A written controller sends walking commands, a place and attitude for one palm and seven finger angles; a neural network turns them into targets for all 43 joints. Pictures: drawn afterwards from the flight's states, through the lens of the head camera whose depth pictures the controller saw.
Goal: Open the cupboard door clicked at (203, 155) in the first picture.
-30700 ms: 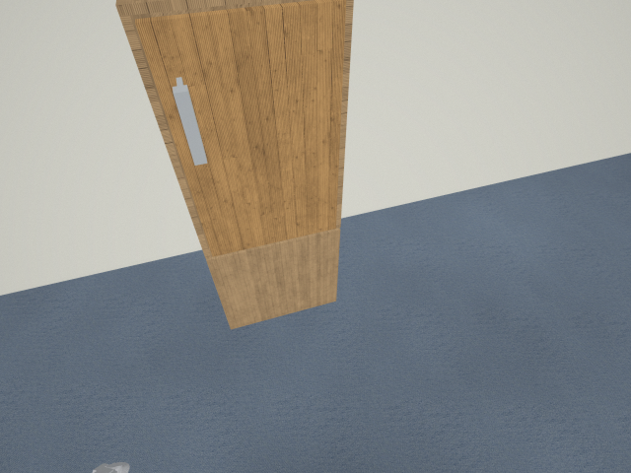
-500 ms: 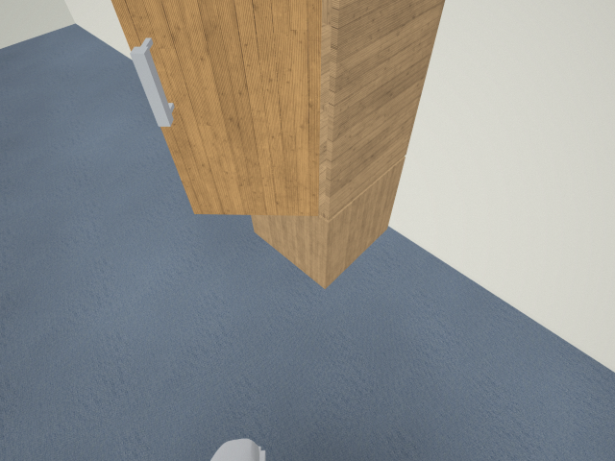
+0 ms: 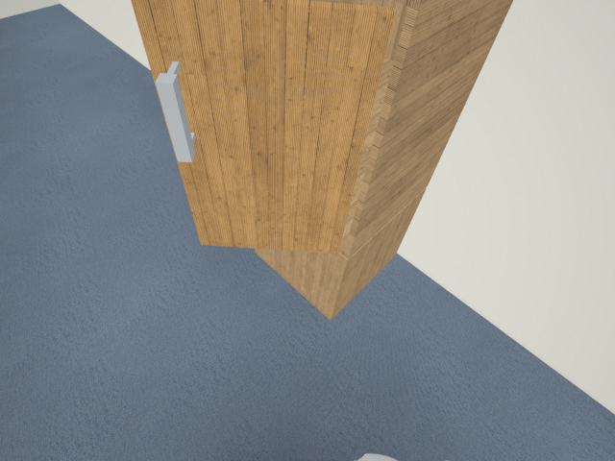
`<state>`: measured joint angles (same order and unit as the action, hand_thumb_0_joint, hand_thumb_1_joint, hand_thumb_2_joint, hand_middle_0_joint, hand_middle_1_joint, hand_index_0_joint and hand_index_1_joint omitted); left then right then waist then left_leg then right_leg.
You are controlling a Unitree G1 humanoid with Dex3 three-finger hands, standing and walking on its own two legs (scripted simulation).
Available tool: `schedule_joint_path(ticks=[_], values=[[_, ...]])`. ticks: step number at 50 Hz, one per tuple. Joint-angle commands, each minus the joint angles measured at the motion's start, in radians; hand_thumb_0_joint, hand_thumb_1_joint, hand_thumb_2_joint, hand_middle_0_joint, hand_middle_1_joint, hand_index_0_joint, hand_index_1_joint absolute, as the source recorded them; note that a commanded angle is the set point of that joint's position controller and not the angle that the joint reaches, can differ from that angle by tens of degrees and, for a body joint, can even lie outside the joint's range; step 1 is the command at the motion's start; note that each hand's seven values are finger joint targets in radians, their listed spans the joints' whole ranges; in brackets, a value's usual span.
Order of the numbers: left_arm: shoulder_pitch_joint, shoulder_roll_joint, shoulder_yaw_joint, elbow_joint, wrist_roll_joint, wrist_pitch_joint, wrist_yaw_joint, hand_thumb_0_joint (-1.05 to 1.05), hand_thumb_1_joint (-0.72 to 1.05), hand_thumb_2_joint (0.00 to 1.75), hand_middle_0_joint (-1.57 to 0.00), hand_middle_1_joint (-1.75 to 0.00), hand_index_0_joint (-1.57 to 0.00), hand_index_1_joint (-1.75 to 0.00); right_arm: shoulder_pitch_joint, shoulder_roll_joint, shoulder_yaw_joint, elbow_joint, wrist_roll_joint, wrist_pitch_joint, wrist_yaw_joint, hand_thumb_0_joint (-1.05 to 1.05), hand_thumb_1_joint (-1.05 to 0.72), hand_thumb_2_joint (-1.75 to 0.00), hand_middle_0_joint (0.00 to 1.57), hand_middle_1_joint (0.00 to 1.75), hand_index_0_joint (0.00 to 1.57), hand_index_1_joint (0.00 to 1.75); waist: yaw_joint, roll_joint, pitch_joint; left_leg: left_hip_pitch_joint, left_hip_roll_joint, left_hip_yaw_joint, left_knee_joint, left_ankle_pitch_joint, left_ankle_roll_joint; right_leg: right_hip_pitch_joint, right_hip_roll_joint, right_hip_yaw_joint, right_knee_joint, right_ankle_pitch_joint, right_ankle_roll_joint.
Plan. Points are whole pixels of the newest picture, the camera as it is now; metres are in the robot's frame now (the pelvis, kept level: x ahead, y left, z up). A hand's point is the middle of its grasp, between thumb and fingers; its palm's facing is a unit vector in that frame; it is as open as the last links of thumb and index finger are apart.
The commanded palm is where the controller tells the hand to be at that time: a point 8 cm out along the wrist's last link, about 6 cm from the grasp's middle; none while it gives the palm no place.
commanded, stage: come to a stop and stand still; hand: left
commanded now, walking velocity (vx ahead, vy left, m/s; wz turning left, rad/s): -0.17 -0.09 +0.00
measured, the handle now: (180, 113) +0.59 +0.27 +0.09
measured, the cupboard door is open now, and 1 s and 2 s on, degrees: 42 42 42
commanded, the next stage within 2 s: look again from close up in 0.70 s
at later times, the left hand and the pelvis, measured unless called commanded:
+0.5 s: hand out of the picture +0.06 +0.10 -0.17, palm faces +0.03 -0.98 -0.21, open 7.2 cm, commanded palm none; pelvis -0.01 -0.08 -0.01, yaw +1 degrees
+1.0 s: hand out of the picture -0.01 +0.11 -0.17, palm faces +0.07 -0.97 -0.24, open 7.4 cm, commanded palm none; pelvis -0.02 -0.08 +0.00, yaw +1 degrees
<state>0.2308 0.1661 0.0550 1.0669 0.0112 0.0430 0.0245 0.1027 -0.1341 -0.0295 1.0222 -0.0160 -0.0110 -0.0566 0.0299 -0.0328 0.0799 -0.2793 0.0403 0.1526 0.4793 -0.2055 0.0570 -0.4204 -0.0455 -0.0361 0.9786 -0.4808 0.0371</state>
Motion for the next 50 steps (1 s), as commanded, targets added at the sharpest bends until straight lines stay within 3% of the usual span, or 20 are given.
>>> schedule_joint_path(ticks=[1, 9, 11, 12, 13, 14, 15, 16, 19, 23, 25, 28, 35, 39, 40, 41, 42, 43, 46, 50], values=[[0.066, 0.067, 0.028, -0.077, 0.009, 0.015, -0.002, 0.00, 0.90, 0.90, -0.20, -0.30, -0.20, -0.30, 0.113, -0.212, -0.053, -0.018, -0.010, 0.014, -0.010, 0.00, -0.90, -0.90, 0.20, 0.30, 0.20, 0.30, -0.029, 0.155, -0.136, 0.128, 0.332, -0.211, -0.121, 0.640, 0.131, -0.045, -0.012, 0.052, 0.095, 0.023, 0.003], [0.003, 0.062, 0.012, -0.121, 0.004, -0.002, -0.001, 0.00, 0.90, 0.90, -0.20, -0.30, -0.20, -0.30, 0.124, -0.224, -0.068, -0.024, -0.015, 0.027, 0.016, 0.00, -0.90, -0.90, 0.20, 0.30, 0.20, 0.30, -0.036, 0.236, -0.143, 0.084, 0.274, -0.212, -0.096, 0.423, 0.086, 0.143, 0.011, -0.025, -0.290, 0.081, -0.019], [0.054, 0.091, 0.014, -0.106, 0.007, -0.017, 0.001, 0.00, 0.90, 0.90, -0.20, -0.30, -0.20, -0.30, 0.134, -0.213, -0.068, -0.024, -0.005, 0.030, 0.025, 0.00, -0.90, -0.90, 0.20, 0.30, 0.20, 0.30, -0.011, 0.160, -0.151, 0.019, 0.215, -0.183, -0.028, 0.264, 0.026, 0.284, 0.004, -0.032, -0.533, 0.278, -0.023], [0.046, 0.144, 0.019, -0.109, 0.014, -0.026, 0.006, 0.00, 0.90, 0.90, -0.20, -0.30, -0.20, -0.30, 0.150, -0.169, -0.064, -0.027, 0.004, 0.032, 0.032, 0.00, -0.90, -0.90, 0.20, 0.30, 0.20, 0.30, -0.019, 0.018, -0.143, -0.044, 0.144, -0.137, 0.052, 0.093, -0.030, 0.322, -0.094, 0.078, -0.623, 0.374, -0.052], [0.006, 0.204, 0.021, -0.113, 0.017, -0.035, 0.009, 0.00, 0.90, 0.90, -0.20, -0.30, -0.20, -0.30, 0.159, -0.107, -0.047, -0.041, 0.010, 0.037, 0.039, 0.00, -0.90, -0.90, 0.20, 0.30, 0.20, 0.30, -0.043, -0.182, -0.108, -0.121, 0.029, -0.050, 0.128, -0.192, -0.085, 0.286, -0.262, 0.227, -0.670, 0.461, -0.124], [-0.009, 0.219, 0.009, -0.121, 0.015, -0.036, 0.008, 0.00, 0.90, 0.90, -0.20, -0.30, -0.20, -0.30, 0.117, -0.103, -0.038, -0.054, 0.008, 0.050, 0.045, 0.00, -0.90, -0.90, 0.20, 0.30, 0.20, 0.30, -0.018, -0.150, -0.093, -0.081, -0.002, -0.096, 0.251, -0.320, -0.086, 0.172, -0.319, 0.220, -0.701, 0.476, -0.181], [-0.040, 0.198, 0.011, -0.115, 0.016, -0.041, 0.015, 0.00, 0.90, 0.90, -0.20, -0.30, -0.20, -0.30, 0.106, -0.090, -0.038, -0.053, 0.002, 0.062, 0.039, 0.00, -0.90, -0.90, 0.20, 0.30, 0.20, 0.30, -0.033, -0.216, -0.102, -0.092, 0.001, -0.121, 0.308, -0.338, -0.081, 0.172, -0.283, 0.209, -0.693, 0.529, -0.196], [-0.066, 0.182, 0.002, -0.112, 0.012, -0.043, 0.014, 0.00, 0.90, 0.90, -0.20, -0.30, -0.20, -0.30, 0.123, -0.107, -0.037, -0.030, -0.001, 0.065, 0.037, 0.00, -0.90, -0.90, 0.20, 0.30, 0.20, 0.30, -0.039, -0.250, -0.082, -0.106, -0.001, -0.132, 0.356, -0.315, -0.080, 0.194, -0.250, 0.180, -0.664, 0.611, -0.198], [-0.074, 0.152, -0.008, -0.089, 0.006, -0.053, 0.012, 0.00, 0.90, 0.90, -0.20, -0.30, -0.20, -0.30, 0.166, -0.095, -0.029, 0.021, 0.007, 0.056, 0.035, 0.00, -0.90, -0.90, 0.20, 0.30, 0.20, 0.30, -0.054, -0.155, -0.066, -0.074, 0.000, -0.115, 0.321, -0.253, -0.093, 0.247, -0.201, 0.096, -0.616, 0.757, -0.190], [-0.037, 0.125, -0.010, -0.046, -0.007, -0.056, 0.013, 0.00, 0.90, 0.90, -0.20, -0.30, -0.20, -0.30, 0.214, -0.072, -0.015, 0.074, 0.004, 0.039, 0.026, 0.00, -0.90, -0.90, 0.20, 0.30, 0.20, 0.30, -0.057, -0.069, -0.064, 0.089, 0.005, -0.117, -0.029, -0.031, -0.087, 0.244, -0.164, 0.100, -0.572, 0.644, -0.147], [0.002, 0.083, -0.019, -0.036, -0.016, -0.052, 0.009, 0.00, 0.90, 0.90, -0.20, -0.30, -0.20, -0.30, 0.218, -0.109, -0.012, 0.092, 0.001, 0.019, 0.019, 0.00, -0.90, -0.90, 0.20, 0.30, 0.20, 0.30, -0.031, 0.073, -0.088, 0.166, 0.106, -0.207, -0.078, 0.258, -0.044, 0.217, -0.077, 0.063, -0.561, 0.476, -0.082], [0.007, 0.083, -0.017, -0.014, -0.014, -0.041, 0.008, 0.00, 0.90, 0.90, -0.20, -0.30, -0.20, -0.30, 0.190, -0.103, -0.004, 0.105, -0.001, 0.015, 0.013, 0.00, -0.90, -0.90, 0.20, 0.30, 0.20, 0.30, -0.022, 0.166, -0.047, 0.080, 0.103, -0.203, -0.105, 0.191, -0.037, 0.273, -0.060, 0.050, -0.596, 0.381, -0.071], [0.044, 0.072, -0.029, 0.025, -0.011, -0.055, 0.005, 0.00, 0.90, 0.90, -0.20, -0.30, -0.20, -0.30, 0.218, -0.084, 0.001, 0.119, 0.002, 0.019, 0.013, 0.00, -0.90, -0.90, 0.20, 0.30, 0.20, 0.30, -0.034, -0.005, -0.015, 0.120, 0.067, -0.164, -0.128, 0.061, -0.052, 0.247, -0.072, 0.078, -0.682, 0.323, -0.080], [0.074, 0.061, -0.035, 0.044, -0.012, -0.060, 0.007, 0.00, 0.90, 0.90, -0.20, -0.30, -0.20, -0.30, 0.224, -0.081, 0.007, 0.123, 0.000, 0.017, 0.012, 0.00, -0.90, -0.90, 0.20, 0.30, 0.20, 0.30, -0.035, 0.010, 0.000, 0.130, 0.064, -0.161, -0.135, 0.072, -0.050, 0.238, -0.074, 0.085, -0.691, 0.331, -0.082], [0.081, 0.263, -0.038, -0.056, 0.012, -0.083, 0.013, 0.00, 0.90, 0.90, -0.20, -0.30, -0.20, -0.30, 0.155, -0.224, -0.015, -0.021, -0.003, 0.001, 0.032, 0.00, -0.90, -0.90, 0.20, 0.30, 0.20, 0.30, -0.058, -0.007, 0.080, 0.094, 0.033, -0.201, -0.066, 0.136, -0.042, 0.168, -0.063, 0.092, -0.634, 0.505, -0.089], [0.071, 0.204, -0.005, -0.060, 0.003, -0.096, 0.018, 0.00, 0.90, 0.90, -0.20, -0.30, -0.20, -0.30, 0.169, -0.226, -0.027, -0.043, -0.010, -0.026, 0.021, 0.00, -0.90, -0.90, 0.20, 0.30, 0.20, 0.30, -0.048, 0.130, -0.119, 0.118, 0.057, -0.182, -0.019, 0.163, -0.024, 0.253, -0.105, 0.116, -0.551, 0.535, -0.101], [0.080, 0.214, -0.003, -0.074, 0.003, -0.103, 0.017, 0.00, 0.90, 0.90, -0.20, -0.30, -0.20, -0.30, 0.186, -0.212, -0.030, -0.043, -0.008, -0.038, 0.013, 0.00, -0.90, -0.90, 0.20, 0.30, 0.20, 0.30, -0.049, 0.118, -0.245, 0.135, 0.054, -0.190, 0.015, 0.233, -0.015, 0.327, -0.101, 0.111, -0.527, 0.644, -0.117], [0.095, 0.195, 0.002, -0.077, 0.003, -0.101, 0.017, 0.00, 0.90, 0.90, -0.20, -0.30, -0.20, -0.30, 0.190, -0.204, -0.031, -0.049, -0.004, -0.037, 0.009, 0.00, -0.90, -0.90, 0.20, 0.30, 0.20, 0.30, -0.044, 0.060, -0.250, 0.112, 0.048, -0.178, 0.029, 0.209, -0.014, 0.346, -0.109, 0.115, -0.526, 0.690, -0.124], [0.097, 0.183, -0.001, -0.086, 0.007, -0.085, 0.016, 0.00, 0.90, 0.90, -0.20, -0.30, -0.20, -0.30, 0.190, -0.191, -0.027, -0.065, -0.004, -0.018, 0.014, 0.00, -0.90, -0.90, 0.20, 0.30, 0.20, 0.30, -0.047, -0.062, -0.106, 0.033, 0.024, -0.154, 0.019, 0.060, -0.015, 0.287, -0.119, 0.115, -0.559, 0.607, -0.127], [0.075, 0.197, -0.004, -0.106, 0.005, -0.079, 0.013, 0.00, 0.90, 0.90, -0.20, -0.30, -0.20, -0.30, 0.167, -0.218, -0.022, -0.073, -0.003, -0.015, 0.020, 0.00, -0.90, -0.90, 0.20, 0.30, 0.20, 0.30, -0.043, -0.001, -0.064, 0.069, 0.050, -0.171, -0.013, 0.141, -0.010, 0.239, -0.088, 0.081, -0.562, 0.515, -0.108]])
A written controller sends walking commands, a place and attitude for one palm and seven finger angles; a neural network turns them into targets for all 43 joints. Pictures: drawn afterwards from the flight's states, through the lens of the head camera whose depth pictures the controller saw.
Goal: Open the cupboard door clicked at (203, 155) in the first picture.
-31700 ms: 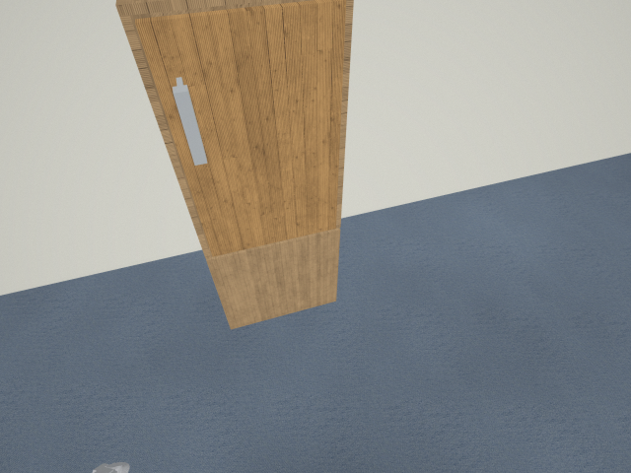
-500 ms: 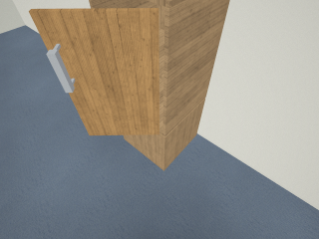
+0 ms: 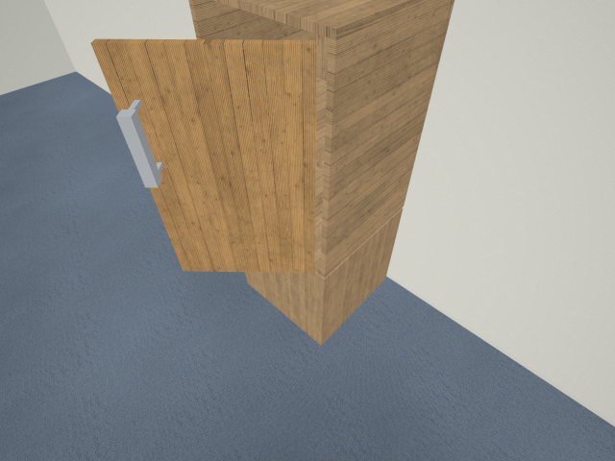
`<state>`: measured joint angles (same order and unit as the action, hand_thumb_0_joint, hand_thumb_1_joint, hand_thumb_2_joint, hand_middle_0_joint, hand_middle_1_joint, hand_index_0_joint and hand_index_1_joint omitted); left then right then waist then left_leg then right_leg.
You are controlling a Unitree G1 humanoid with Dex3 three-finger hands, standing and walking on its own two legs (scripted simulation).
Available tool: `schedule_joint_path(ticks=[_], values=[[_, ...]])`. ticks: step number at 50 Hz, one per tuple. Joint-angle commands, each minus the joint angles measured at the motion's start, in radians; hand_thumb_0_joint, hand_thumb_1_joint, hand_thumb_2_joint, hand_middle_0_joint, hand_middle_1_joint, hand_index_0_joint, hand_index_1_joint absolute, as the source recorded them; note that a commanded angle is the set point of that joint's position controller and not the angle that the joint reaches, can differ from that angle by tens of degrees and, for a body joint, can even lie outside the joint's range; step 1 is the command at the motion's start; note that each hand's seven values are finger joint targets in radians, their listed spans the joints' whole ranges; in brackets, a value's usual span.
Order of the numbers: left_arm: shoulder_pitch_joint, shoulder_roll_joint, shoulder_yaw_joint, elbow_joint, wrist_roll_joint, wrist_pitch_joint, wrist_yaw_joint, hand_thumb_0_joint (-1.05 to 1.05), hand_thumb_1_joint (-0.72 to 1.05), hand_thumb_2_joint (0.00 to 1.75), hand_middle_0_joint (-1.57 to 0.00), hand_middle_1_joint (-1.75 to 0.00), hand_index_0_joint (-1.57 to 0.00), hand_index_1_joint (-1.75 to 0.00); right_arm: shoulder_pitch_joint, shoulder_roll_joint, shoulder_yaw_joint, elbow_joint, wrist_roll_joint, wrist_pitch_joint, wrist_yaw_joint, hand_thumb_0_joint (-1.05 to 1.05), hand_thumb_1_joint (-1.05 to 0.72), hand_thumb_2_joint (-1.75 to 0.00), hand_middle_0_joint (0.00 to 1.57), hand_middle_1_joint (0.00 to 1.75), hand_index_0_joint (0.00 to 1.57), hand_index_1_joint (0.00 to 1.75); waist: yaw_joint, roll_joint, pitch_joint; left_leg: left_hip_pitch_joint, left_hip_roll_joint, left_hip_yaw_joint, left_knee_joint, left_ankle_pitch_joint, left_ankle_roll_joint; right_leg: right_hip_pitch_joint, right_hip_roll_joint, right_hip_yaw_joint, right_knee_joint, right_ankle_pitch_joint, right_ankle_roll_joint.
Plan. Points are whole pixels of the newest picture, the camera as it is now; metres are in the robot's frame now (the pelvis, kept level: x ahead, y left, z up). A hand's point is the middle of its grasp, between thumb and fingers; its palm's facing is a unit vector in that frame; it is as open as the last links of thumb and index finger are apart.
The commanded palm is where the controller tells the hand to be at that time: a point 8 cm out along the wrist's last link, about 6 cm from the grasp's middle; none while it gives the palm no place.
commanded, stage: look again from close up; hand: left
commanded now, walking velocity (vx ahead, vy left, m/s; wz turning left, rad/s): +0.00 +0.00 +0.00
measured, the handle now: (144, 144) +0.61 +0.34 +0.09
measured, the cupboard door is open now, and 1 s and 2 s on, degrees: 42 42 42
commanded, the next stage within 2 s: shuffle to correct the standing spot in 0.34 s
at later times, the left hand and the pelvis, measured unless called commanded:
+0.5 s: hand out of the picture +0.01 +0.23 -0.16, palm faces +0.01 -0.96 -0.26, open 7.4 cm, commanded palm none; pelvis -0.04 +0.02 +0.01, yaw +0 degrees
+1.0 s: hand out of the picture +0.02 +0.23 -0.18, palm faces +0.02 -0.99 -0.16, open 7.3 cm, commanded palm none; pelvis +0.02 +0.08 +0.00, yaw -2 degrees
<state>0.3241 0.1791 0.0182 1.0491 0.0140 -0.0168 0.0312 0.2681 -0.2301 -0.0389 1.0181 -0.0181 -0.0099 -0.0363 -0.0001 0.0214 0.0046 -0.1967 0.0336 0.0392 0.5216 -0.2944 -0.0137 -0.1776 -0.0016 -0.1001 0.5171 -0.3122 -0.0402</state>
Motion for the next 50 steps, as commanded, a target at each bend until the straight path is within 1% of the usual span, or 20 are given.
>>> schedule_joint_path(ticks=[1, 4, 7, 18, 22, 25, 27, 30, 33, 35, 36, 37, 38, 39, 40, 42, 45, 48, 49, 50], values=[[-0.027, 0.191, 0.030, -0.089, 0.000, -0.018, 0.005, 0.00, 0.90, 0.90, -0.20, -0.30, -0.20, -0.30, -0.016, -0.133, -0.012, -0.070, -0.002, -0.015, 0.002, 0.00, -0.90, -0.90, 0.20, 0.30, 0.20, 0.30, -0.010, -0.044, 0.028, -0.009, 0.060, -0.062, -0.062, 0.223, 0.059, -0.023, -0.128, 0.146, -0.110, 0.300, -0.024], [-0.060, 0.214, 0.024, -0.091, -0.001, -0.014, 0.000, 0.00, 0.90, 0.90, -0.20, -0.30, -0.20, -0.30, -0.050, -0.163, -0.004, -0.071, -0.004, -0.013, 0.008, 0.00, -0.90, -0.90, 0.20, 0.30, 0.20, 0.30, -0.006, -0.021, 0.074, -0.034, 0.069, -0.076, -0.102, 0.178, 0.057, -0.045, -0.122, 0.150, -0.145, 0.181, -0.015], [-0.083, 0.229, 0.019, -0.089, -0.001, -0.011, -0.004, 0.00, 0.90, 0.90, -0.20, -0.30, -0.20, -0.30, -0.068, -0.176, 0.002, -0.067, -0.006, -0.012, 0.015, 0.00, -0.90, -0.90, 0.20, 0.30, 0.20, 0.30, -0.003, -0.015, 0.070, -0.030, 0.070, -0.082, -0.128, 0.146, 0.054, -0.044, -0.122, 0.153, -0.171, 0.114, -0.009], [-0.108, 0.232, 0.007, -0.069, -0.001, -0.004, -0.009, 0.00, 0.90, 0.90, -0.20, -0.30, -0.20, -0.30, -0.070, -0.181, 0.015, -0.029, -0.005, -0.011, 0.026, 0.00, -0.90, -0.90, 0.20, 0.30, 0.20, 0.30, 0.002, -0.030, 0.055, -0.044, 0.072, -0.098, -0.202, 0.059, 0.042, -0.018, -0.126, 0.146, -0.215, 0.044, 0.012], [-0.087, 0.207, 0.002, -0.050, 0.000, 0.000, -0.006, 0.00, 0.90, 0.90, -0.20, -0.30, -0.20, -0.30, -0.047, -0.159, 0.018, 0.000, -0.003, -0.008, 0.026, 0.00, -0.90, -0.90, 0.20, 0.30, 0.20, 0.30, 0.002, -0.025, 0.067, -0.061, 0.073, -0.103, -0.223, 0.014, 0.039, -0.021, -0.124, 0.139, -0.219, 0.024, 0.018], [-0.031, 0.165, 0.000, -0.028, 0.005, 0.010, -0.002, 0.00, 0.90, 0.90, -0.20, -0.30, -0.20, -0.30, 0.011, -0.104, 0.025, 0.028, -0.007, 0.009, 0.029, 0.00, -0.90, -0.90, 0.20, 0.30, 0.20, 0.30, 0.006, -0.052, 0.070, -0.082, 0.048, -0.076, -0.197, -0.094, 0.033, -0.035, -0.133, 0.145, -0.234, -0.127, 0.019], [0.000, 0.166, 0.008, -0.027, 0.008, 0.018, -0.001, 0.00, 0.90, 0.90, -0.20, -0.30, -0.20, -0.30, 0.037, -0.092, 0.022, 0.033, -0.010, 0.018, 0.031, 0.00, -0.90, -0.90, 0.20, 0.30, 0.20, 0.30, 0.009, -0.073, 0.095, -0.116, 0.024, -0.055, -0.154, -0.152, 0.035, -0.066, -0.149, 0.183, -0.258, -0.252, 0.008], [0.029, 0.181, 0.029, -0.029, 0.007, 0.019, 0.003, 0.00, 0.90, 0.90, -0.20, -0.30, -0.20, -0.30, 0.089, -0.065, 0.016, 0.037, -0.010, 0.023, 0.030, 0.00, -0.90, -0.90, 0.20, 0.30, 0.20, 0.30, 0.004, -0.120, 0.109, -0.123, -0.007, 0.002, -0.025, -0.116, 0.032, -0.099, -0.218, 0.257, -0.308, -0.345, -0.037], [0.031, 0.157, 0.041, -0.035, 0.008, 0.021, 0.003, 0.00, 0.90, 0.90, -0.20, -0.30, -0.20, -0.30, 0.149, -0.029, 0.012, 0.047, -0.008, 0.016, 0.029, 0.00, -0.90, -0.90, 0.20, 0.30, 0.20, 0.30, -0.012, -0.093, 0.118, -0.079, -0.006, 0.011, -0.029, -0.097, 0.040, -0.151, -0.214, 0.226, -0.262, -0.316, -0.047], [0.048, 0.127, 0.040, -0.033, 0.011, 0.023, 0.001, 0.00, 0.90, 0.90, -0.20, -0.30, -0.20, -0.30, 0.175, -0.031, 0.010, 0.049, -0.006, 0.011, 0.027, 0.00, -0.90, -0.90, 0.20, 0.30, 0.20, 0.30, -0.011, -0.029, 0.149, -0.093, 0.014, -0.036, -0.105, -0.156, 0.053, -0.164, -0.161, 0.165, -0.181, -0.282, -0.032], [0.056, 0.104, 0.037, -0.032, 0.014, 0.024, 0.001, 0.00, 0.90, 0.90, -0.20, -0.30, -0.20, -0.30, 0.187, -0.039, 0.007, 0.048, -0.006, 0.009, 0.025, 0.00, -0.90, -0.90, 0.20, 0.30, 0.20, 0.30, -0.010, 0.012, 0.177, -0.120, 0.043, -0.087, -0.162, -0.226, 0.066, -0.174, -0.129, 0.130, -0.128, -0.270, -0.019], [0.064, 0.073, 0.033, -0.031, 0.016, 0.026, -0.001, 0.00, 0.90, 0.90, -0.20, -0.30, -0.20, -0.30, 0.200, -0.052, 0.003, 0.053, -0.006, 0.005, 0.022, 0.00, -0.90, -0.90, 0.20, 0.30, 0.20, 0.30, -0.012, 0.092, 0.183, -0.117, 0.088, -0.164, -0.243, -0.295, 0.089, -0.189, -0.089, 0.069, -0.038, -0.216, -0.004], [0.072, 0.038, 0.026, -0.032, 0.018, 0.022, -0.005, 0.00, 0.90, 0.90, -0.20, -0.30, -0.20, -0.30, 0.220, -0.071, -0.004, 0.058, -0.005, 0.000, 0.017, 0.00, -0.90, -0.90, 0.20, 0.30, 0.20, 0.30, -0.013, 0.151, 0.176, -0.100, 0.152, -0.260, -0.319, -0.343, 0.126, -0.200, -0.046, 0.002, 0.078, -0.121, 0.008], [0.065, 0.011, 0.019, -0.035, 0.020, 0.017, -0.007, 0.00, 0.90, 0.90, -0.20, -0.30, -0.20, -0.30, 0.233, -0.082, -0.007, 0.062, -0.002, -0.006, 0.011, 0.00, -0.90, -0.90, 0.20, 0.30, 0.20, 0.30, -0.015, 0.161, 0.167, -0.040, 0.198, -0.331, -0.345, -0.308, 0.168, -0.253, -0.034, -0.010, 0.166, -0.096, 0.009], [0.047, 0.008, 0.015, -0.040, 0.019, 0.014, -0.009, 0.00, 0.90, 0.90, -0.20, -0.30, -0.20, -0.30, 0.245, -0.071, -0.007, 0.065, -0.001, -0.011, 0.010, 0.00, -0.90, -0.90, 0.20, 0.30, 0.20, 0.30, -0.021, 0.139, 0.157, 0.009, 0.225, -0.353, -0.354, -0.251, 0.204, -0.307, -0.046, 0.004, 0.249, -0.146, 0.006], [0.013, -0.007, 0.015, -0.052, 0.014, 0.005, -0.013, 0.00, 0.90, 0.90, -0.20, -0.30, -0.20, -0.30, 0.244, -0.049, 0.000, 0.068, -0.004, -0.021, 0.007, 0.00, -0.90, -0.90, 0.20, 0.30, 0.20, 0.30, -0.029, 0.100, 0.136, 0.076, 0.235, -0.317, -0.329, -0.078, 0.235, -0.349, -0.077, 0.024, 0.295, -0.192, 0.002], [0.016, -0.031, 0.015, -0.045, 0.010, -0.003, -0.014, 0.00, 0.90, 0.90, -0.20, -0.30, -0.20, -0.30, 0.232, -0.024, 0.008, 0.075, -0.003, -0.028, 0.003, 0.00, -0.90, -0.90, 0.20, 0.30, 0.20, 0.30, -0.015, 0.045, 0.106, 0.046, 0.189, -0.220, -0.268, 0.167, 0.222, -0.226, -0.071, -0.007, 0.178, -0.121, 0.011], [0.090, -0.032, 0.028, -0.027, 0.009, -0.004, -0.007, 0.00, 0.90, 0.90, -0.20, -0.30, -0.20, -0.30, 0.194, -0.023, 0.008, 0.065, 0.004, -0.027, 0.001, 0.00, -0.90, -0.90, 0.20, 0.30, 0.20, 0.30, 0.029, 0.041, 0.086, -0.089, 0.141, -0.160, -0.188, 0.155, 0.184, -0.015, -0.064, -0.022, 0.024, 0.015, 0.012], [0.138, -0.009, 0.039, -0.017, 0.010, -0.007, -0.002, 0.00, 0.90, 0.90, -0.20, -0.30, -0.20, -0.30, 0.169, -0.013, 0.008, 0.056, 0.007, -0.026, 0.003, 0.00, -0.90, -0.90, 0.20, 0.30, 0.20, 0.30, 0.061, -0.001, 0.087, -0.220, 0.109, -0.132, -0.116, 0.074, 0.156, 0.129, -0.103, 0.023, -0.044, 0.044, -0.003], [0.199, 0.055, 0.056, -0.004, 0.016, -0.014, 0.007, 0.00, 0.90, 0.90, -0.20, -0.30, -0.20, -0.30, 0.154, 0.010, 0.008, 0.036, 0.014, -0.026, 0.011, 0.00, -0.90, -0.90, 0.20, 0.30, 0.20, 0.30, 0.090, -0.139, 0.075, -0.405, 0.023, -0.047, 0.020, -0.060, 0.107, 0.280, -0.268, 0.214, -0.131, -0.038, -0.062]])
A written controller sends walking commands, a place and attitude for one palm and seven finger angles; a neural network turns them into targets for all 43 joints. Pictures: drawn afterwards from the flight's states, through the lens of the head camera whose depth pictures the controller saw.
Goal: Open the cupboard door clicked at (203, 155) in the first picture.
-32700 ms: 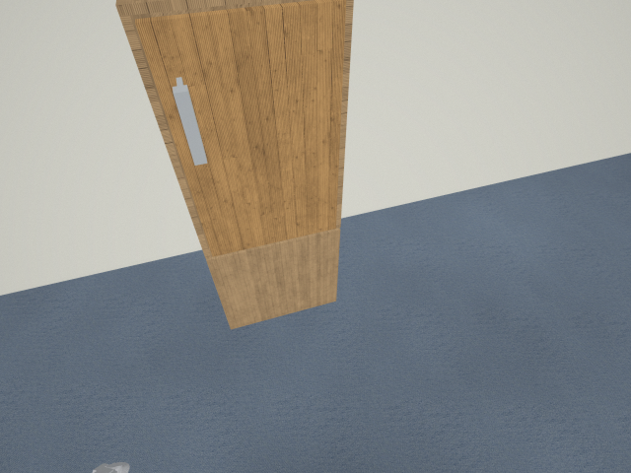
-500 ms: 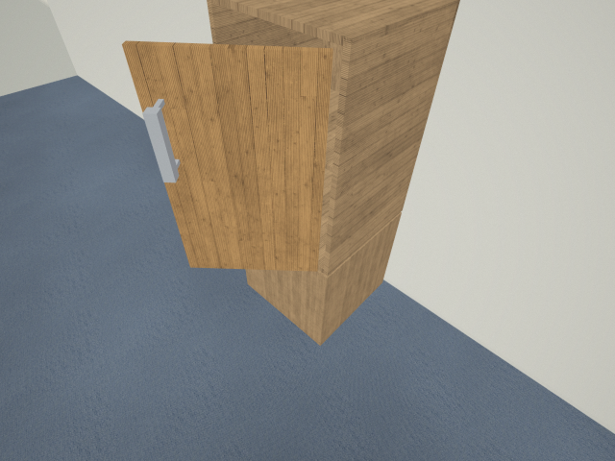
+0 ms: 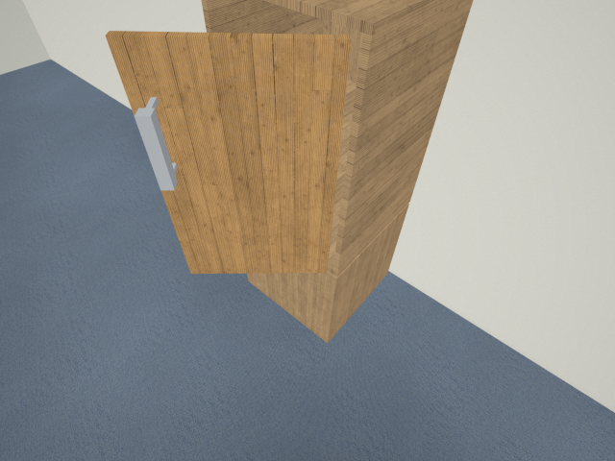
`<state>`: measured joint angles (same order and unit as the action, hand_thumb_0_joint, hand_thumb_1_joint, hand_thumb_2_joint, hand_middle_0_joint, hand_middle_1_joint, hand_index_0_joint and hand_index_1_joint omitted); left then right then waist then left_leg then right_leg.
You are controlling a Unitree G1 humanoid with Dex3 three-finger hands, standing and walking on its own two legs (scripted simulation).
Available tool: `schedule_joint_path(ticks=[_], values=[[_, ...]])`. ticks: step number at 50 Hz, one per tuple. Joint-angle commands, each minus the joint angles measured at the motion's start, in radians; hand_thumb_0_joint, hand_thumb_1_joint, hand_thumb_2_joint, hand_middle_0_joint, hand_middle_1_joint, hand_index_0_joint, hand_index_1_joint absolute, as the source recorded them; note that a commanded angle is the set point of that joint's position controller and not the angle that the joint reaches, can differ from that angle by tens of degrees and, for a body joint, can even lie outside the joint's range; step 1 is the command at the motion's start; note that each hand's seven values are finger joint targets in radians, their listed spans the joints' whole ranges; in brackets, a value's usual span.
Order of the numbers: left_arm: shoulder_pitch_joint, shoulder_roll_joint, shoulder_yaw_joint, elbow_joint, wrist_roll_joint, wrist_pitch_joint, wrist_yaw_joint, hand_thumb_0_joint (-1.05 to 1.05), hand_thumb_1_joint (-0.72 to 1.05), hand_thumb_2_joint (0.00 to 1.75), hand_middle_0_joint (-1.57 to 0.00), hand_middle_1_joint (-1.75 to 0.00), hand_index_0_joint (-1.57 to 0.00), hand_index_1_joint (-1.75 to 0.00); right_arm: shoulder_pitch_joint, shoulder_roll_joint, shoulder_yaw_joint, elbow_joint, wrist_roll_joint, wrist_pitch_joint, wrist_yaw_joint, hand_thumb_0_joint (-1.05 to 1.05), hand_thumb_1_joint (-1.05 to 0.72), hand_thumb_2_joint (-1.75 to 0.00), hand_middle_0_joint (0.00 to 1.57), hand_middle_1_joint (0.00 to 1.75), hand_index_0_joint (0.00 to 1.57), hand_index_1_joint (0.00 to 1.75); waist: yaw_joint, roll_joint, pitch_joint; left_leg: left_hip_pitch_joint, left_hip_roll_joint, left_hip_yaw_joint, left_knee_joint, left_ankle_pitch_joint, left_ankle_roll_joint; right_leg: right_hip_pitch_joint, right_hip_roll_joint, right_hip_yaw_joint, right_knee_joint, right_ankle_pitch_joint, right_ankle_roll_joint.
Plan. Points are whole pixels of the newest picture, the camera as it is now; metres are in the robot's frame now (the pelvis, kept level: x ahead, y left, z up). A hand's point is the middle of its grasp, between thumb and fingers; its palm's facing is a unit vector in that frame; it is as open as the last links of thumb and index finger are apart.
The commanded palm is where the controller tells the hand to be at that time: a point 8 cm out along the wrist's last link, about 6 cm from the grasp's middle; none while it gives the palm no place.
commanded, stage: shuffle to correct the standing spot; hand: left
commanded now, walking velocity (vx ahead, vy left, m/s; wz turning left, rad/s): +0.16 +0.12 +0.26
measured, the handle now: (161, 144) +0.58 +0.28 +0.09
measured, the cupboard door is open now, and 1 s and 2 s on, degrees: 42 42 42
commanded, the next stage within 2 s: come to a stop and stand still in 0.06 s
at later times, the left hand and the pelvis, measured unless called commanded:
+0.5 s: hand out of the picture +0.09 +0.29 -0.17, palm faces +0.08 -0.97 -0.24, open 7.4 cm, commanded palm none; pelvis +0.07 +0.08 +0.00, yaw +2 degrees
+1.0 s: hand out of the picture +0.09 +0.23 -0.17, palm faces +0.10 -0.98 -0.18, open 7.2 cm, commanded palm none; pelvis +0.05 +0.05 +0.00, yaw +3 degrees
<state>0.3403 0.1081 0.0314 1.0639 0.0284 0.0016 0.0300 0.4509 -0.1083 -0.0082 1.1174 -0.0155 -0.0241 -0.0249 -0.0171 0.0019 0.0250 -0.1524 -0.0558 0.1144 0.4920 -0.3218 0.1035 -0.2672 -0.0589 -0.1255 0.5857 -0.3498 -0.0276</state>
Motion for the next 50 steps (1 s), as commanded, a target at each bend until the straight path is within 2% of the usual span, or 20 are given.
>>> schedule_joint_path(ticks=[1, 2, 5, 9, 11, 12, 13, 15, 19, 23, 29, 32, 33, 34, 35, 38, 42, 45, 46, 50], values=[[0.240, 0.207, 0.060, 0.000, -0.003, -0.035, 0.015, 0.00, 0.90, 0.90, -0.20, -0.30, -0.20, -0.30, -0.058, -0.088, -0.026, -0.088, 0.006, -0.010, 0.006, 0.00, -0.90, -0.90, 0.20, 0.30, 0.20, 0.30, 0.124, -0.246, 0.041, -0.554, 0.038, -0.008, 0.277, -0.182, -0.062, 0.418, -0.427, 0.477, -0.320, -0.018, -0.171], [0.263, 0.221, 0.070, 0.000, -0.009, -0.041, 0.021, 0.00, 0.90, 0.90, -0.20, -0.30, -0.20, -0.30, -0.113, -0.122, -0.040, -0.112, -0.004, -0.003, 0.010, 0.00, -0.90, -0.90, 0.20, 0.30, 0.20, 0.30, 0.131, -0.171, 0.035, -0.556, 0.086, -0.080, 0.471, -0.219, -0.069, 0.345, -0.477, 0.526, -0.368, -0.011, -0.227], [0.111, 0.172, 0.062, -0.034, -0.001, -0.054, 0.032, 0.00, 0.90, 0.90, -0.20, -0.30, -0.20, -0.30, -0.163, -0.090, -0.050, -0.138, -0.010, 0.020, 0.039, 0.00, -0.90, -0.90, 0.20, 0.30, 0.20, 0.30, 0.054, -0.112, 0.123, -0.544, 0.184, -0.160, 0.607, -0.118, -0.078, 0.119, -0.418, 0.353, -0.391, -0.012, -0.173], [-0.019, 0.212, 0.069, -0.079, 0.012, -0.045, 0.010, 0.00, 0.90, 0.90, -0.20, -0.30, -0.20, -0.30, -0.098, -0.058, -0.049, -0.134, -0.001, 0.021, 0.060, 0.00, -0.90, -0.90, 0.20, 0.30, 0.20, 0.30, -0.012, -0.170, 0.090, -0.156, 0.133, -0.013, 0.249, 0.024, -0.103, -0.151, -0.279, 0.063, -0.308, 0.002, -0.068], [-0.027, 0.206, 0.059, -0.089, 0.009, -0.013, 0.002, 0.00, 0.90, 0.90, -0.20, -0.30, -0.20, -0.30, -0.004, -0.091, -0.050, -0.096, -0.006, 0.014, 0.047, 0.00, -0.90, -0.90, 0.20, 0.30, 0.20, 0.30, -0.045, -0.045, 0.077, 0.032, 0.081, 0.052, 0.096, 0.113, -0.130, -0.230, -0.171, -0.014, -0.125, -0.061, -0.015], [-0.011, 0.166, 0.046, -0.098, 0.003, 0.002, -0.001, 0.00, 0.90, 0.90, -0.20, -0.30, -0.20, -0.30, 0.047, -0.161, -0.064, -0.086, -0.011, 0.009, 0.038, 0.00, -0.90, -0.90, 0.20, 0.30, 0.20, 0.30, -0.052, 0.134, 0.055, 0.042, 0.169, -0.099, -0.011, 0.112, -0.117, -0.244, -0.097, -0.051, 0.061, -0.101, 0.022], [0.026, 0.108, 0.035, -0.117, -0.009, 0.009, -0.002, 0.00, 0.90, 0.90, -0.20, -0.30, -0.20, -0.30, 0.071, -0.262, -0.079, -0.102, -0.017, 0.002, 0.024, 0.00, -0.90, -0.90, 0.20, 0.30, 0.20, 0.30, -0.048, 0.352, 0.022, -0.004, 0.377, -0.412, -0.194, 0.177, -0.025, -0.265, -0.009, -0.049, 0.237, -0.256, 0.072], [0.015, 0.143, 0.033, -0.117, -0.009, 0.007, 0.006, 0.00, 0.90, 0.90, -0.20, -0.30, -0.20, -0.30, -0.064, -0.322, -0.085, -0.139, -0.020, -0.007, 0.001, 0.00, -0.90, -0.90, 0.20, 0.30, 0.20, 0.30, -0.003, 0.222, 0.022, -0.115, 0.442, -0.486, -0.251, 0.205, 0.085, -0.190, -0.026, 0.092, 0.370, -0.255, 0.034], [0.010, 0.127, 0.018, -0.084, -0.007, 0.022, -0.006, 0.00, 0.90, 0.90, -0.20, -0.30, -0.20, -0.30, -0.172, -0.252, -0.065, -0.152, -0.016, -0.004, -0.025, 0.00, -0.90, -0.90, 0.20, 0.30, 0.20, 0.30, -0.001, 0.148, -0.044, 0.033, 0.418, -0.272, -0.124, 0.795, 0.082, -0.174, -0.029, 0.111, 0.325, -0.126, 0.056], [-0.038, 0.154, 0.031, -0.132, 0.000, 0.052, -0.016, 0.00, 0.90, 0.90, -0.20, -0.30, -0.20, -0.30, -0.157, -0.280, -0.085, -0.138, -0.013, 0.010, -0.044, 0.00, -0.90, -0.90, 0.20, 0.30, 0.20, 0.30, -0.017, 0.123, -0.090, 0.114, 0.442, -0.218, -0.090, 0.917, 0.081, -0.223, 0.010, 0.129, 0.370, -0.091, 0.063], [-0.030, 0.141, 0.037, -0.167, -0.003, 0.060, -0.021, 0.00, 0.90, 0.90, -0.20, -0.30, -0.20, -0.30, -0.263, -0.275, -0.094, -0.169, -0.018, 0.023, -0.027, 0.00, -0.90, -0.90, 0.20, 0.30, 0.20, 0.30, 0.019, 0.169, -0.053, -0.076, 0.401, -0.170, -0.116, 0.593, 0.044, -0.034, 0.010, 0.099, 0.157, -0.011, 0.046], [0.034, 0.181, 0.043, -0.156, 0.004, 0.036, -0.013, 0.00, 0.90, 0.90, -0.20, -0.30, -0.20, -0.30, -0.259, -0.227, -0.092, -0.172, -0.007, 0.038, -0.009, 0.00, -0.90, -0.90, 0.20, 0.30, 0.20, 0.30, 0.052, 0.012, -0.052, -0.192, 0.272, -0.108, 0.028, 0.212, -0.045, 0.140, -0.010, 0.094, -0.164, 0.207, 0.039], [0.004, 0.249, 0.048, -0.169, 0.012, 0.022, -0.004, 0.00, 0.90, 0.90, -0.20, -0.30, -0.20, -0.30, -0.219, -0.151, -0.080, -0.183, 0.001, 0.044, -0.001, 0.00, -0.90, -0.90, 0.20, 0.30, 0.20, 0.30, 0.029, -0.223, -0.032, -0.276, 0.133, -0.011, 0.185, -0.067, -0.108, 0.120, -0.190, 0.306, -0.274, 0.303, -0.026], [-0.032, 0.286, 0.049, -0.185, 0.009, 0.018, -0.003, 0.00, 0.90, 0.90, -0.20, -0.30, -0.20, -0.30, -0.234, -0.122, -0.072, -0.199, 0.003, 0.057, 0.000, 0.00, -0.90, -0.90, 0.20, 0.30, 0.20, 0.30, 0.034, -0.258, -0.030, -0.267, 0.093, -0.046, 0.327, -0.235, -0.115, 0.011, -0.294, 0.372, -0.309, 0.298, -0.124], [-0.072, 0.274, 0.046, -0.196, 0.010, 0.018, 0.000, 0.00, 0.90, 0.90, -0.20, -0.30, -0.20, -0.30, -0.245, -0.122, -0.072, -0.198, 0.002, 0.070, 0.002, 0.00, -0.90, -0.90, 0.20, 0.30, 0.20, 0.30, 0.025, -0.167, -0.034, -0.232, 0.092, -0.083, 0.425, -0.231, -0.110, -0.063, -0.280, 0.355, -0.324, 0.205, -0.159], [-0.162, 0.222, 0.042, -0.199, 0.007, 0.014, 0.009, 0.00, 0.90, 0.90, -0.20, -0.30, -0.20, -0.30, -0.204, -0.131, -0.072, -0.159, -0.001, 0.063, 0.007, 0.00, -0.90, -0.90, 0.20, 0.30, 0.20, 0.30, -0.007, -0.203, -0.007, -0.239, 0.104, -0.094, 0.485, -0.151, -0.109, -0.070, -0.198, 0.273, -0.294, 0.196, -0.150], [-0.127, 0.209, 0.036, -0.159, -0.009, 0.019, 0.009, 0.00, 0.90, 0.90, -0.20, -0.30, -0.20, -0.30, -0.121, -0.090, -0.049, -0.111, -0.001, 0.047, 0.003, 0.00, -0.90, -0.90, 0.20, 0.30, 0.20, 0.30, -0.014, -0.122, -0.017, -0.053, 0.097, -0.058, 0.049, 0.005, -0.114, -0.074, -0.154, 0.245, -0.225, 0.099, -0.100], [-0.066, 0.123, 0.015, -0.135, -0.023, 0.016, -0.006, 0.00, 0.90, 0.90, -0.20, -0.30, -0.20, -0.30, -0.162, -0.182, -0.045, -0.113, -0.011, 0.018, -0.003, 0.00, -0.90, -0.90, 0.20, 0.30, 0.20, 0.30, 0.041, 0.143, 0.020, -0.168, 0.294, -0.327, -0.228, 0.042, -0.027, 0.006, -0.012, 0.135, -0.130, 0.083, 0.028], [-0.080, 0.123, 0.018, -0.115, -0.013, 0.020, -0.002, 0.00, 0.90, 0.90, -0.20, -0.30, -0.20, -0.30, -0.201, -0.167, -0.045, -0.107, -0.010, 0.015, -0.002, 0.00, -0.90, -0.90, 0.20, 0.30, 0.20, 0.30, 0.045, 0.193, 0.039, -0.235, 0.283, -0.331, -0.277, -0.018, -0.022, 0.069, -0.008, 0.107, -0.101, 0.094, 0.039], [-0.022, 0.125, 0.003, -0.041, -0.012, 0.008, -0.005, 0.00, 0.90, 0.90, -0.20, -0.30, -0.20, -0.30, -0.197, -0.139, -0.038, -0.072, 0.000, 0.010, -0.004, 0.00, -0.90, -0.90, 0.20, 0.30, 0.20, 0.30, 0.056, 0.081, 0.038, -0.205, 0.213, -0.229, -0.264, -0.051, -0.055, 0.143, -0.029, 0.120, -0.172, 0.192, 0.036]])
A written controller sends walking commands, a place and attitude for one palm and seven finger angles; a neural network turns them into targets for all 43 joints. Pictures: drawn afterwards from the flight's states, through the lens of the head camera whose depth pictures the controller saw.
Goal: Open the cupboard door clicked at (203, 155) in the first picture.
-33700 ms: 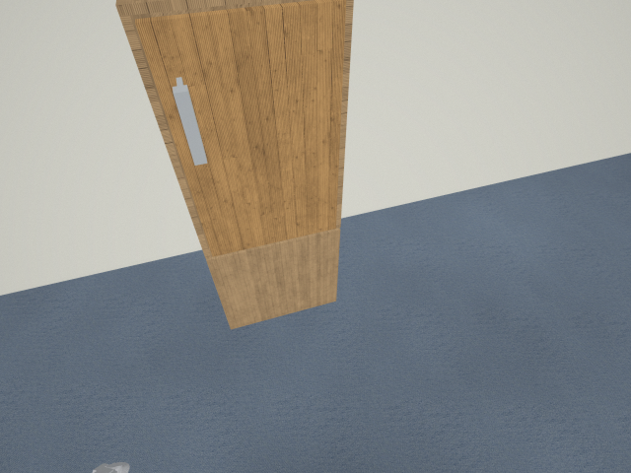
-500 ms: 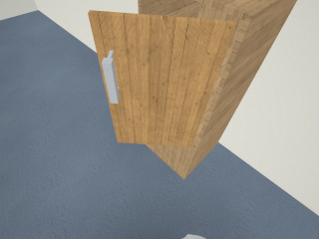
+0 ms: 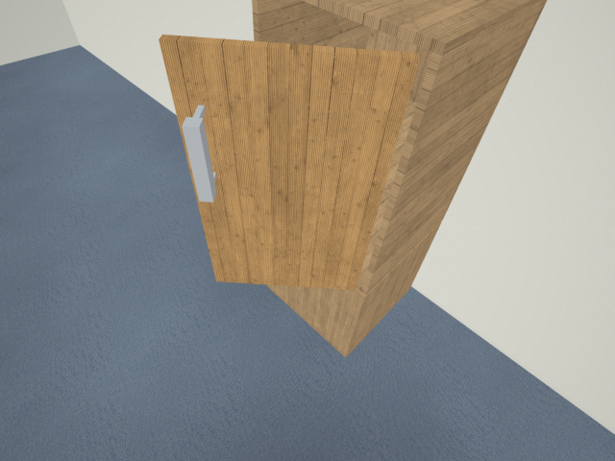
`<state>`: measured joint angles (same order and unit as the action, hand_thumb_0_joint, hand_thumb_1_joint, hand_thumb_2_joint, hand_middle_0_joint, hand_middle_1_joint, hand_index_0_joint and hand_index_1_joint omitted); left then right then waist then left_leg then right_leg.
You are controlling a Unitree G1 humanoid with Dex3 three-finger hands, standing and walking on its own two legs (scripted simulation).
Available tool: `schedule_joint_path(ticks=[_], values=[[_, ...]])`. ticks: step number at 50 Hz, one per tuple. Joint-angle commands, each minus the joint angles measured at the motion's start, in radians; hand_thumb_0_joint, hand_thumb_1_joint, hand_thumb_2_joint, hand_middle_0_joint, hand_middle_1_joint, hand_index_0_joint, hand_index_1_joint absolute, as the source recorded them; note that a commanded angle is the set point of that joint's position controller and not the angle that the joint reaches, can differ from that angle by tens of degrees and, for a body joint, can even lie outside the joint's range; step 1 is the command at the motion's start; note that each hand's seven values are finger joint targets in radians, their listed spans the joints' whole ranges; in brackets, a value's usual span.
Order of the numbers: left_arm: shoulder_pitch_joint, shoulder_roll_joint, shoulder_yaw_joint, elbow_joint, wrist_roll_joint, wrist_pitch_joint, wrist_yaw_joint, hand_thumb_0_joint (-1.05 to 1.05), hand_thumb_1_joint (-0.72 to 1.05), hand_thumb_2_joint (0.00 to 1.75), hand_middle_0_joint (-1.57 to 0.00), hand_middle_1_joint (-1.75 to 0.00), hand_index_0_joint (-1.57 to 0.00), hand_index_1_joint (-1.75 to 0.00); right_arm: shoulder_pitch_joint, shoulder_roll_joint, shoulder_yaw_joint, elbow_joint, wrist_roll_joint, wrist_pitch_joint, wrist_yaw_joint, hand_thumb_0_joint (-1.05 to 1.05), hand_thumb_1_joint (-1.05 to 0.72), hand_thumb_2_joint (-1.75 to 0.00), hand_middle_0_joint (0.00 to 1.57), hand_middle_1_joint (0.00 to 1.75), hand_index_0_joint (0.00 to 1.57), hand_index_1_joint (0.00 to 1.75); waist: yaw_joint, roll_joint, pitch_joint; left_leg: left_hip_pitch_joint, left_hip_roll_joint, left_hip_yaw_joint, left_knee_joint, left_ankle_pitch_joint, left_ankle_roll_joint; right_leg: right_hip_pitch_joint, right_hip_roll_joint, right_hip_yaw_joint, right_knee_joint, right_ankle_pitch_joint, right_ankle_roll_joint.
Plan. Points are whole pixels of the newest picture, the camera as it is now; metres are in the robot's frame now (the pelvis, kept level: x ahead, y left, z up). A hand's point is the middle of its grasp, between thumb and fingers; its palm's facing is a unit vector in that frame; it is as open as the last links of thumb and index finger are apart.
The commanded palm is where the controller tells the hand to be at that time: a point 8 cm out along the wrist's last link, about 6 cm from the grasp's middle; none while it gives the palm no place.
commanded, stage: come to a stop and stand still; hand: left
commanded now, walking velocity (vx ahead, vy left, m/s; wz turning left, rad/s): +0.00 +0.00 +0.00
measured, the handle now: (204, 154) +0.55 +0.21 +0.09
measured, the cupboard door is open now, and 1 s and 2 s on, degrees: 42 42 42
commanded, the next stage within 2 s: look again from close up in 0.08 s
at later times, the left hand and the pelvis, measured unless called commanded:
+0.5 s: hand out of the picture -0.02 +0.16 -0.17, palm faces +0.06 -0.98 -0.20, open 7.4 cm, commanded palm none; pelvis -0.01 -0.01 +0.00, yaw +1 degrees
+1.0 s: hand (178, 399) +0.19 +0.17 +0.01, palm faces +0.15 -0.99 -0.02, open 7.7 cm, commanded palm +0.11 +0.23 -0.04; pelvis -0.02 -0.01 -0.03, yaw +2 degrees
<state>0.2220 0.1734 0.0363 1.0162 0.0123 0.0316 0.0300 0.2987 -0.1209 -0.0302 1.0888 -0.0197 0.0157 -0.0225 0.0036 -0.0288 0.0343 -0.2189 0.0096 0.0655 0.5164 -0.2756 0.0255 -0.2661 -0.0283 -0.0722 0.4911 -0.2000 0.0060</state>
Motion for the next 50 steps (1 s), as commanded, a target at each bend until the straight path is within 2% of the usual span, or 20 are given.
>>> schedule_joint_path(ticks=[1, 3, 4, 5, 6, 7, 9, 12, 20, 36, 37, 38, 39, 40, 41, 42, 44, 47, 49, 50], values=[[0.101, 0.056, -0.005, 0.020, 0.003, -0.026, -0.004, 0.00, 0.90, 0.90, -0.20, -0.30, -0.20, -0.30, -0.031, -0.122, -0.016, -0.033, 0.004, -0.028, -0.006, 0.00, -0.90, -0.90, 0.20, 0.30, 0.20, 0.30, 0.026, 0.083, 0.026, -0.120, 0.132, -0.165, -0.278, -0.097, 0.013, 0.133, -0.064, 0.082, -0.104, 0.045, -0.001], [0.107, 0.057, -0.009, 0.035, 0.002, -0.034, -0.001, 0.00, 0.90, 0.90, -0.20, -0.30, -0.20, -0.30, -0.003, -0.112, -0.014, -0.014, 0.006, -0.024, -0.005, 0.00, -0.90, -0.90, 0.20, 0.30, 0.20, 0.30, 0.013, 0.035, 0.025, -0.076, 0.109, -0.136, -0.253, -0.074, 0.003, 0.105, -0.076, 0.102, -0.148, 0.014, -0.006], [0.166, 0.093, -0.024, 0.056, 0.012, -0.047, 0.044, 0.00, 0.90, 0.90, -0.20, -0.30, -0.20, -0.30, -0.057, -0.158, -0.004, -0.076, 0.014, -0.044, 0.000, 0.00, -0.90, -0.90, 0.20, 0.30, 0.20, 0.30, 0.032, 0.103, 0.037, -0.057, 0.108, -0.047, -0.057, 0.104, -0.026, 0.056, -0.113, 0.103, -0.073, 0.201, -0.027], [0.154, 0.120, -0.025, 0.054, 0.009, -0.065, 0.036, 0.00, 0.90, 0.90, -0.20, -0.30, -0.20, -0.30, -0.061, -0.120, 0.012, -0.097, 0.013, -0.045, 0.005, 0.00, -0.90, -0.90, 0.20, 0.30, 0.20, 0.30, 0.011, 0.058, 0.025, -0.062, 0.077, -0.044, -0.042, 0.091, -0.036, 0.052, -0.147, 0.115, -0.081, 0.302, -0.043], [0.141, 0.118, -0.027, 0.033, 0.005, -0.071, 0.029, 0.00, 0.90, 0.90, -0.20, -0.30, -0.20, -0.30, 0.039, -0.089, 0.014, -0.090, 0.009, -0.046, 0.005, 0.00, -0.90, -0.90, 0.20, 0.30, 0.20, 0.30, -0.024, 0.016, -0.111, -0.002, 0.062, -0.067, -0.056, 0.015, -0.029, 0.086, -0.158, 0.150, -0.071, 0.147, -0.058], [0.117, 0.111, -0.025, 0.023, 0.006, -0.070, 0.022, 0.00, 0.90, 0.90, -0.20, -0.30, -0.20, -0.30, 0.064, -0.106, 0.011, -0.079, 0.006, -0.046, 0.003, 0.00, -0.90, -0.90, 0.20, 0.30, 0.20, 0.30, -0.032, -0.013, -0.141, 0.023, 0.068, -0.083, -0.054, 0.085, -0.019, 0.074, -0.137, 0.134, -0.062, 0.083, -0.060], [0.108, 0.092, -0.029, 0.014, 0.004, -0.060, 0.015, 0.00, 0.90, 0.90, -0.20, -0.30, -0.20, -0.30, 0.054, -0.119, 0.009, -0.084, 0.007, -0.040, 0.001, 0.00, -0.90, -0.90, 0.20, 0.30, 0.20, 0.30, -0.028, 0.009, -0.036, -0.028, 0.087, -0.113, -0.099, 0.036, -0.003, 0.000, -0.099, 0.116, -0.090, -0.097, -0.047], [0.129, 0.080, -0.031, 0.018, 0.007, -0.055, 0.010, 0.00, 0.90, 0.90, -0.20, -0.30, -0.20, -0.30, 0.040, -0.130, 0.012, -0.101, 0.003, -0.038, 0.003, 0.00, -0.90, -0.90, 0.20, 0.30, 0.20, 0.30, -0.018, 0.031, 0.069, -0.119, 0.085, -0.137, -0.169, -0.067, 0.006, -0.017, -0.076, 0.108, -0.090, -0.133, -0.042], [0.156, 0.083, -0.028, 0.021, 0.006, -0.063, 0.007, 0.00, 0.90, 0.90, -0.20, -0.30, -0.20, -0.30, 0.056, -0.130, 0.017, -0.083, 0.004, -0.042, 0.005, 0.00, -0.90, -0.90, 0.20, 0.30, 0.20, 0.30, -0.015, -0.018, 0.071, -0.084, 0.065, -0.112, -0.176, -0.053, 0.008, -0.021, -0.090, 0.128, -0.144, -0.157, -0.044], [0.146, 0.074, -0.026, 0.034, 0.000, -0.062, 0.008, 0.00, 0.90, 0.90, -0.20, -0.30, -0.20, -0.30, 0.076, -0.104, 0.026, -0.018, 0.006, -0.045, 0.002, 0.00, -0.90, -0.90, 0.20, 0.30, 0.20, 0.30, -0.001, 0.027, 0.063, -0.092, 0.068, -0.100, -0.190, 0.000, -0.008, 0.052, -0.097, 0.119, -0.164, -0.085, -0.043], [0.214, 0.093, -0.033, 0.076, 0.010, -0.066, 0.042, 0.00, 0.90, 0.90, -0.20, -0.30, -0.20, -0.30, -0.042, -0.141, 0.022, -0.072, 0.009, -0.047, 0.008, 0.00, -0.90, -0.90, 0.20, 0.30, 0.20, 0.30, 0.046, 0.055, 0.114, -0.096, 0.091, -0.038, -0.019, 0.013, -0.035, -0.009, -0.128, 0.136, -0.121, 0.134, -0.038], [-0.553, 0.296, 0.079, -1.522, -0.237, -0.301, 0.025, 0.00, 0.88, 0.89, -0.20, -0.32, -0.20, -0.32, -0.072, -0.310, 0.009, -0.464, 0.065, -0.201, -0.045, 0.00, -0.90, -0.90, 0.20, 0.30, 0.20, 0.30, -0.104, 0.247, -0.390, 0.154, -0.015, -0.048, -0.143, 0.035, -0.012, 0.136, -0.032, 0.072, -0.070, 0.007, -0.026], [-0.124, 0.279, 0.108, -1.277, -0.154, -0.250, 0.088, 0.00, 0.85, 0.88, -0.20, -0.33, -0.20, -0.33, -0.156, -0.228, 0.037, -0.399, 0.074, -0.298, -0.084, 0.00, -0.90, -0.90, 0.20, 0.30, 0.20, 0.30, 0.003, 0.294, -0.352, 0.069, -0.001, -0.026, -0.163, -0.061, -0.009, 0.128, 0.006, 0.022, 0.008, -0.113, -0.057], [0.158, 0.030, -0.033, -1.098, -0.165, -0.115, 0.116, 0.00, 0.83, 0.87, -0.21, -0.34, -0.21, -0.34, -0.147, -0.180, 0.023, -0.412, 0.092, -0.337, -0.076, 0.00, -0.90, -0.90, 0.20, 0.30, 0.20, 0.30, -0.027, 0.255, -0.135, -0.093, 0.016, -0.077, -0.188, -0.189, -0.034, 0.001, 0.018, -0.039, 0.009, -0.164, -0.041], [0.162, -0.060, -0.088, -1.072, -0.196, -0.100, 0.104, 0.00, 0.81, 0.86, -0.21, -0.36, -0.21, -0.36, -0.095, -0.198, 0.028, -0.384, 0.101, -0.357, -0.075, 0.00, -0.90, -0.90, 0.20, 0.30, 0.20, 0.30, -0.045, 0.129, -0.025, -0.133, -0.003, -0.089, -0.163, -0.210, -0.031, -0.053, 0.029, -0.043, -0.001, -0.170, -0.028], [0.100, -0.013, -0.071, -1.143, -0.210, -0.157, 0.092, 0.00, 0.78, 0.85, -0.21, -0.37, -0.21, -0.37, -0.121, -0.233, 0.018, -0.429, 0.090, -0.385, -0.074, 0.00, -0.90, -0.90, 0.20, 0.30, 0.20, 0.30, -0.062, 0.088, 0.055, -0.159, -0.010, -0.111, -0.111, -0.229, -0.022, -0.123, 0.025, -0.032, -0.010, -0.244, -0.019], [0.141, -0.001, -0.029, -1.026, -0.195, -0.273, 0.050, 0.00, 0.74, 0.83, -0.21, -0.40, -0.21, -0.40, -0.106, -0.252, -0.008, -0.464, 0.053, -0.410, -0.060, 0.00, -0.90, -0.90, 0.20, 0.30, 0.20, 0.30, -0.068, -0.156, 0.062, -0.264, -0.025, -0.108, 0.014, -0.238, -0.021, -0.257, 0.024, -0.029, 0.027, -0.383, -0.009], [0.373, -0.018, 0.043, -0.856, -0.228, -0.491, -0.120, 0.00, 0.67, 0.80, -0.22, -0.45, -0.22, -0.45, -0.132, -0.238, -0.048, -0.554, 0.030, -0.417, -0.011, 0.00, -0.90, -0.90, 0.20, 0.30, 0.20, 0.30, 0.025, -0.265, -0.061, -0.420, -0.041, -0.053, 0.212, -0.171, -0.034, -0.338, 0.015, 0.022, 0.159, -0.464, -0.019], [0.415, 0.028, 0.104, -0.863, -0.256, -0.636, -0.258, 0.00, 0.62, 0.78, -0.22, -0.48, -0.22, -0.48, -0.174, -0.249, -0.066, -0.619, 0.028, -0.400, 0.021, 0.00, -0.90, -0.90, 0.20, 0.30, 0.20, 0.30, 0.039, -0.191, -0.103, -0.506, -0.054, -0.040, 0.316, -0.164, -0.037, -0.345, 0.005, 0.066, 0.233, -0.434, -0.033], [0.426, 0.098, 0.169, -0.843, -0.259, -0.665, -0.319, 0.00, 0.60, 0.77, -0.22, -0.50, -0.22, -0.50, -0.177, -0.259, -0.074, -0.654, 0.031, -0.385, 0.037, 0.00, -0.90, -0.90, 0.20, 0.30, 0.20, 0.30, 0.053, -0.061, -0.117, -0.513, -0.065, -0.030, 0.352, -0.161, -0.038, -0.327, -0.009, 0.102, 0.254, -0.417, -0.050]])
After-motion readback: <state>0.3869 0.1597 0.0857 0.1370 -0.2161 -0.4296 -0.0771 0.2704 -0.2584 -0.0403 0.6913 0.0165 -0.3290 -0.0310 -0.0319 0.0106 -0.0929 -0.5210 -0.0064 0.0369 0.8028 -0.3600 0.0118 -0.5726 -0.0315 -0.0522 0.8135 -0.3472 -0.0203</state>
